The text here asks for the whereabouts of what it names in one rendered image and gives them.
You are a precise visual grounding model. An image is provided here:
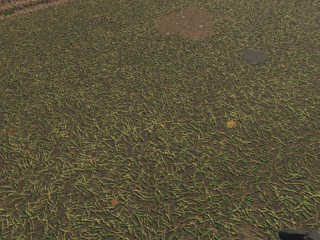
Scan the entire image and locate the robot right hand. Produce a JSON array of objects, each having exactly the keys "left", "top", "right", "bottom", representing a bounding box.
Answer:
[{"left": 278, "top": 228, "right": 320, "bottom": 240}]

